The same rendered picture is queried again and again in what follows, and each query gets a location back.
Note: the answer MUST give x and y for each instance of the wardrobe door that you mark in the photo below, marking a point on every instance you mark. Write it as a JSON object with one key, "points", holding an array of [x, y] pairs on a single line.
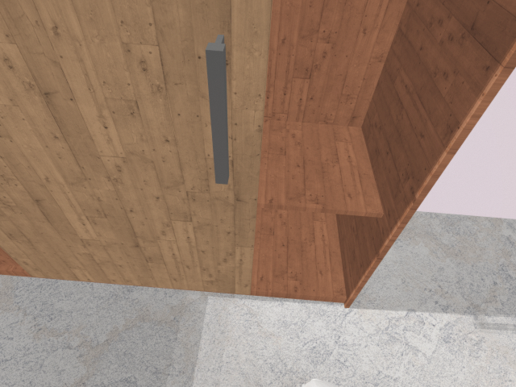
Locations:
{"points": [[106, 153], [6, 259]]}

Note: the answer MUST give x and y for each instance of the handle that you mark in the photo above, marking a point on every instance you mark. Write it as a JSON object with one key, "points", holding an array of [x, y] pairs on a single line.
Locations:
{"points": [[217, 86]]}

